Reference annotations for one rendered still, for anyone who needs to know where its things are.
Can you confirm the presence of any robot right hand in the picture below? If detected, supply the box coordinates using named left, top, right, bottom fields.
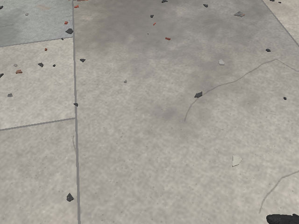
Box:
left=266, top=214, right=299, bottom=224

